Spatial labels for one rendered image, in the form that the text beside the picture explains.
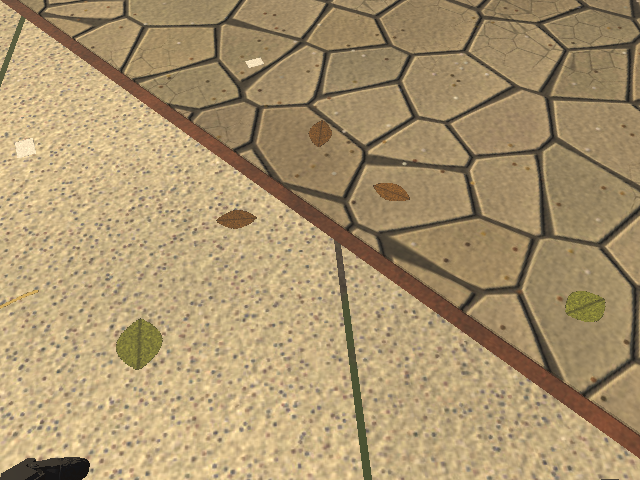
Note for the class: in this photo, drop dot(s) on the left robot hand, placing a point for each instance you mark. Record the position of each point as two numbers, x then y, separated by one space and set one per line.
67 468

